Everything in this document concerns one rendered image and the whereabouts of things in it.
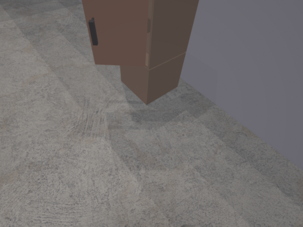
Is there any handle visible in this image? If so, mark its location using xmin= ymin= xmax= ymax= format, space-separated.
xmin=89 ymin=17 xmax=98 ymax=45

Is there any cupboard door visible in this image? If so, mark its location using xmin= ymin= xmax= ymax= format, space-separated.
xmin=82 ymin=0 xmax=149 ymax=67

